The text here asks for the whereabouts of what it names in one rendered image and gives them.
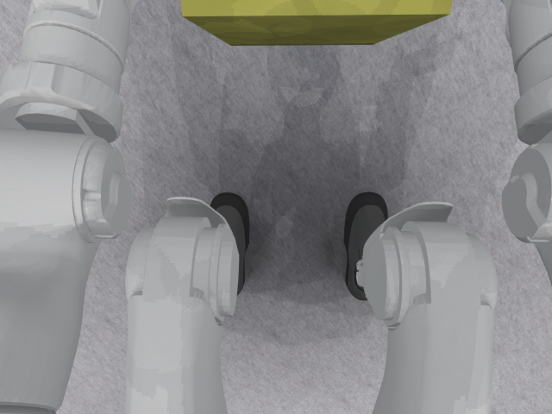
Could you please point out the robot left foot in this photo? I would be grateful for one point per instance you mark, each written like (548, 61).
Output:
(233, 208)

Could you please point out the robot right shin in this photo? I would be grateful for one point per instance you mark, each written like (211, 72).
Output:
(431, 212)

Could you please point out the robot left upper arm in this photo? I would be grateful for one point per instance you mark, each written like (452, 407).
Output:
(61, 194)

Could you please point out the carton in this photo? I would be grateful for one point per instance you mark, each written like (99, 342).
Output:
(311, 22)

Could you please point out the robot right upper arm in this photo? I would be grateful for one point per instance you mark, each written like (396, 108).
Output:
(527, 199)

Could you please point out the left robot forearm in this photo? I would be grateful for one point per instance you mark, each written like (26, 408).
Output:
(69, 72)

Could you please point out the right robot forearm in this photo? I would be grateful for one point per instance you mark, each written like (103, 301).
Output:
(528, 30)

